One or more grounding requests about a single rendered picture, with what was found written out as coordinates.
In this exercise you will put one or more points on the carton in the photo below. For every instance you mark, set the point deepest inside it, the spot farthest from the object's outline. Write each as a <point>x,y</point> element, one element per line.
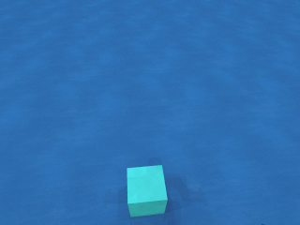
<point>146,191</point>

